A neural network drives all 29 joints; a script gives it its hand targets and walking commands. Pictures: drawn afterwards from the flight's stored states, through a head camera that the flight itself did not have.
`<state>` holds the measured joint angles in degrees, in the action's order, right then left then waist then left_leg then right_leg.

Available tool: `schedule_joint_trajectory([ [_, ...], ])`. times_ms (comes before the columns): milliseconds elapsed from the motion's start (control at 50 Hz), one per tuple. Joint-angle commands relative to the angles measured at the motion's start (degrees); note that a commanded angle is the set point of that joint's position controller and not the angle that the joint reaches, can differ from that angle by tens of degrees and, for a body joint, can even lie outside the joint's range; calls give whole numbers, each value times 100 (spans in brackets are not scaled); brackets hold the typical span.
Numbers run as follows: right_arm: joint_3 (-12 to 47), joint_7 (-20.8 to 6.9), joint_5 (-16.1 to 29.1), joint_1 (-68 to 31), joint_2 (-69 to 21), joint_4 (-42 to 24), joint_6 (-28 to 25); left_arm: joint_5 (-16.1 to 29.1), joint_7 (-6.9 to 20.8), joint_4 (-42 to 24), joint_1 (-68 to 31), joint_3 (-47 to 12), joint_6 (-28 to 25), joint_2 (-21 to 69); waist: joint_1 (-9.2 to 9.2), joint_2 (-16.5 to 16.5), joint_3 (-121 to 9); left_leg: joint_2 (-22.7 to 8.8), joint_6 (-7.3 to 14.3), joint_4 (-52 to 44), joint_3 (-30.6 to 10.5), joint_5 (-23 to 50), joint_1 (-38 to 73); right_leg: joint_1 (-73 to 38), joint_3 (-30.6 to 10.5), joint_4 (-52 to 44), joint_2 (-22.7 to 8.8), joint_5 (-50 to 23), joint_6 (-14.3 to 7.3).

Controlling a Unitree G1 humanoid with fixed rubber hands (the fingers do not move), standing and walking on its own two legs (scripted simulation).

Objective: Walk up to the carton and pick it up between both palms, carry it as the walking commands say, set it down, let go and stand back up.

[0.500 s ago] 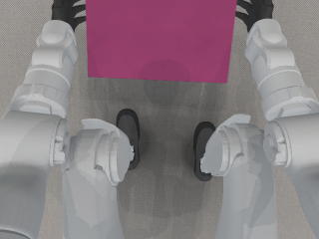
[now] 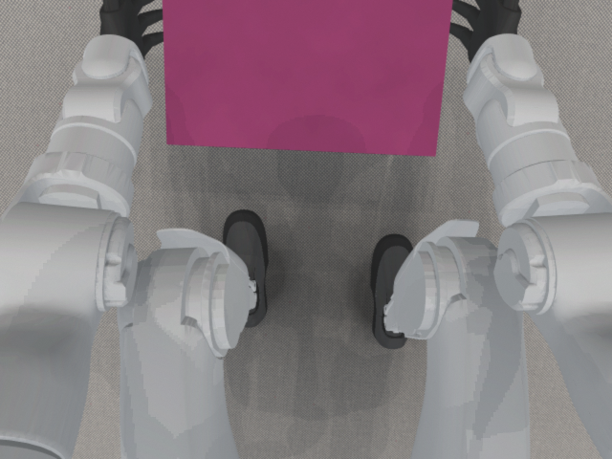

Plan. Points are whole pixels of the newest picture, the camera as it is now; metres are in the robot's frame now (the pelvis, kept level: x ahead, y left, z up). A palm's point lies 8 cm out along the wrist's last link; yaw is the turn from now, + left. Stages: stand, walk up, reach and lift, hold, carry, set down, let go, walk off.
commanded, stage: reach and lift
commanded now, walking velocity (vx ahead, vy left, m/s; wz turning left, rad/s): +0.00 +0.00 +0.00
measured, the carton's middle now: (305, 73) +0.49 +0.02 -0.27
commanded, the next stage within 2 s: none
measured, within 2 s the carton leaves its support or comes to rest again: leaves its support in 0.38 s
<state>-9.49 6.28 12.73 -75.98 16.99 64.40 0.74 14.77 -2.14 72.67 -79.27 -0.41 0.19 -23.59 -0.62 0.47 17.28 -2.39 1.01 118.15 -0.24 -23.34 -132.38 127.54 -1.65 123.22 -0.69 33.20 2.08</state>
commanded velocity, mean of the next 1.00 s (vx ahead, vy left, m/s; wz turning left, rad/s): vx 0.00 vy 0.00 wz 0.00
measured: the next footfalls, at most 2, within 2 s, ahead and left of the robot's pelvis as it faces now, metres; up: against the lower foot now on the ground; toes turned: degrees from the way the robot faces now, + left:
none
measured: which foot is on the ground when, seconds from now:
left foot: down 0.00-1.00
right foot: down 0.00-1.00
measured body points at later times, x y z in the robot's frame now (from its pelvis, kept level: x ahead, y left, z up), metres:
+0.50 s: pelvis +0.00 +0.00 +0.00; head +0.35 +0.01 +0.27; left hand +0.53 +0.22 -0.17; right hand +0.53 -0.16 -0.17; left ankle +0.15 +0.12 -0.35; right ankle +0.11 -0.13 -0.35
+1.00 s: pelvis -0.02 +0.01 +0.01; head +0.33 +0.02 +0.28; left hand +0.52 +0.21 -0.14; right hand +0.53 -0.16 -0.13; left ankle +0.15 +0.12 -0.35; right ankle +0.11 -0.13 -0.35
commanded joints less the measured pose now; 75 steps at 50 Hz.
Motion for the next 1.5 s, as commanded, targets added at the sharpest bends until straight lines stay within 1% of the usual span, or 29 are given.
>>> schedule_joint_trajectory([
  [0,1240,-1078,-222,-2830,-3857,-925,59,69,991,-1253,-2817,-565,35,3668,139,192,-5527,517,67,-292,-58,576,3004,-1659,344,-1143,522,-987,-188],
  [80,1347,-1036,-112,-2755,-4024,-1161,60,341,928,-1892,-3123,-918,-5,3761,254,88,-6271,530,26,-225,-73,975,3451,-1959,385,-1054,551,-1321,-189],
  [100,1457,-1043,-27,-2774,-4104,-1110,61,305,918,-1780,-2946,-902,-4,3836,114,91,-6326,543,30,-231,-24,1012,3500,-1940,407,-1055,558,-1293,-185],
  [320,2156,-948,458,-3062,-4760,-2438,67,868,838,-3062,-3321,-1476,-7,4470,114,-36,-8854,670,-7,-155,253,1926,4754,-3319,495,-1073,673,-2179,-184],
  [360,2263,-911,486,-2996,-4782,-2655,88,902,834,-3267,-3209,-1555,30,4558,212,-8,-9265,703,-16,-166,283,1877,4979,-3487,563,-1106,714,-2094,-180],
  [440,2384,-906,485,-3095,-4839,-2848,223,867,860,-3433,-3221,-1597,163,4524,108,-27,-9713,730,-12,-288,388,1799,5055,-3744,609,-1182,720,-2079,-185],
  [460,2540,-884,549,-3203,-4924,-3227,271,991,848,-3934,-3435,-1720,170,4596,176,93,-10443,768,-6,-278,405,1868,5402,-4270,619,-1176,732,-2175,-179],
  [520,2526,-910,569,-3479,-4979,-3253,417,841,862,-3800,-3475,-1567,323,4542,32,40,-10360,782,7,-397,464,1448,5413,-4134,618,-1266,754,-1730,-195],
  [560,2346,-987,398,-3462,-5126,-2915,540,752,944,-3533,-3662,-1498,436,4628,141,24,-9636,750,16,-529,453,1037,4998,-3701,643,-1365,755,-1384,-219],
  [600,2488,-1022,497,-3821,-5252,-3401,638,762,966,-4068,-3964,-1452,456,4586,-9,166,-10468,774,41,-485,526,1172,5411,-4254,610,-1392,749,-1514,-189],
  [620,2438,-1039,517,-3906,-5210,-3260,645,690,979,-3721,-3763,-1358,504,4660,-72,1,-10074,752,40,-550,563,1010,5173,-4041,614,-1402,746,-1362,-191],
  [660,2511,-1060,474,-3994,-5329,-3470,697,742,1008,-4008,-3894,-1359,526,4772,-86,212,-10424,820,67,-505,553,1105,5320,-4256,645,-1384,756,-1388,-160],
  [740,2283,-1145,252,-3847,-5394,-3157,838,725,1077,-3998,-4218,-1332,613,4764,131,154,-10157,792,65,-638,509,688,5246,-3944,692,-1461,729,-1028,-185],
  [780,2402,-1159,233,-4012,-5441,-3509,863,731,1101,-4183,-4243,-1396,668,4905,134,178,-10612,832,57,-609,518,881,5463,-4244,697,-1469,760,-1213,-170],
  [800,2433,-1177,265,-3868,-5552,-3357,915,681,1107,-4315,-4322,-1436,672,4847,-5,172,-10733,820,49,-587,578,897,5486,-4346,667,-1463,757,-1242,-163],
  [840,2394,-1204,184,-3943,-5489,-3566,935,752,1118,-4311,-4328,-1530,760,5146,149,40,-10889,856,20,-645,490,924,5686,-4256,718,-1442,761,-1245,-181],
  [880,2417,-1258,206,-3847,-5615,-3536,994,592,1098,-4249,-4062,-1463,852,5243,54,-67,-11011,859,17,-730,538,945,5925,-4101,768,-1475,773,-1159,-160],
  [980,2574,-1370,193,-3924,-5517,-4063,1184,578,1083,-5107,-4379,-1723,1047,5504,177,-125,-12529,892,-53,-862,412,1064,6924,-4410,817,-1514,798,-1244,-200],
  [1000,2495,-1395,137,-3935,-5564,-3974,1227,520,1084,-4944,-4273,-1664,1127,5632,241,-163,-12246,908,-29,-953,375,798,6871,-4129,864,-1557,791,-998,-200],
  [1040,2507,-1469,137,-3686,-5881,-3901,1333,411,1089,-5389,-4291,-1670,1184,5678,89,-227,-12507,935,-11,-1033,400,1002,7076,-4203,844,-1624,834,-1127,-195],
  [1060,2345,-1505,0,-3600,-5698,-3643,1367,360,1103,-5156,-4291,-1594,1208,5698,236,-228,-12093,896,-30,-1025,320,756,6953,-3782,833,-1661,796,-875,-216],
  [1180,2229,-1730,-266,-3407,-6186,-3444,1594,-7,1331,-4474,-3573,-1317,1505,6193,54,-44,-11685,915,-4,-1196,380,378,6425,-3577,851,-1902,804,-479,-185],
  [1260,2413,-1800,-182,-3235,-6501,-3631,1728,25,1444,-4948,-3591,-1371,1603,6473,-17,-23,-12393,953,-24,-1275,417,833,6765,-4019,811,-2019,874,-901,-159],
  [1340,1929,-1898,-477,-2760,-6657,-2853,1836,-151,1569,-4462,-3346,-1142,1697,6544,91,-120,-11442,908,-38,-1392,357,404,6310,-3306,796,-2156,859,-465,-194],
  [1380,2178,-1913,-371,-2649,-6827,-3387,1887,19,1612,-5179,-3484,-1403,1718,6713,151,-184,-12470,968,-67,-1481,359,914,6905,-3950,792,-2235,919,-1015,-208],
  [1400,2173,-1933,-371,-2623,-6782,-3290,1931,-52,1607,-5207,-3373,-1298,1739,6572,-21,-149,-12361,979,-68,-1493,406,947,6833,-3879,748,-2297,942,-943,-192],
  [1420,2022,-1938,-548,-2439,-6723,-3039,1951,-91,1639,-4965,-3431,-1291,1768,6602,213,-199,-11976,943,-87,-1494,339,732,6625,-3615,784,-2310,923,-799,-214],
  [1440,1910,-1970,-551,-2395,-6806,-2736,1956,-233,1658,-4763,-3351,-1117,1756,6443,40,-145,-11316,908,-47,-1540,374,555,6250,-3311,746,-2344,930,-616,-193],
  [1480,1883,-2022,-574,-2442,-6969,-2909,1922,-251,1710,-4721,-3132,-1091,1780,6736,6,-137,-11259,954,-45,-1698,358,438,6309,-3292,731,-2559,937,-472,-233],
])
